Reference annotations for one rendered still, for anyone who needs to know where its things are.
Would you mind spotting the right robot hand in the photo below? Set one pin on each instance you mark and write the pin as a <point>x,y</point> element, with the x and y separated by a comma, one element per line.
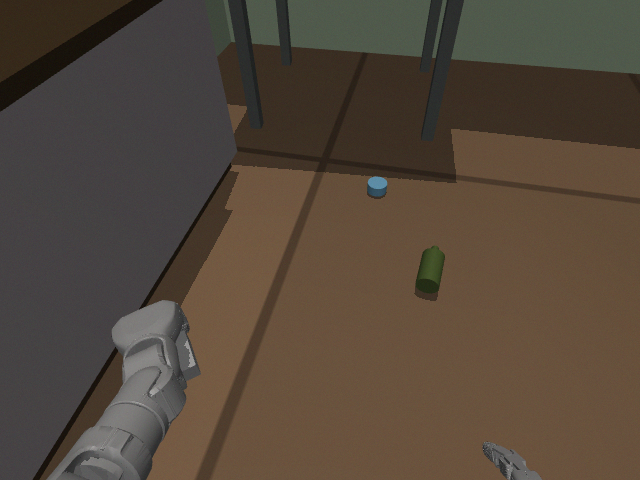
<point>510,463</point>

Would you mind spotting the left robot arm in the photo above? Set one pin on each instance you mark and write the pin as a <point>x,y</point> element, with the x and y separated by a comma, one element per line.
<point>122,443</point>

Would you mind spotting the left robot hand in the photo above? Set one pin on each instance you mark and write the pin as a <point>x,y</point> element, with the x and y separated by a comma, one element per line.
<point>163,317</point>

